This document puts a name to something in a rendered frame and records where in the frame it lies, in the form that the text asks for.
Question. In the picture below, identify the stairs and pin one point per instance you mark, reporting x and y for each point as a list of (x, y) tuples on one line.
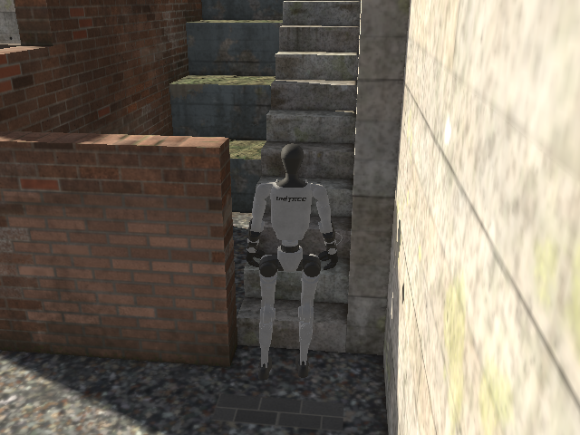
[(313, 105)]

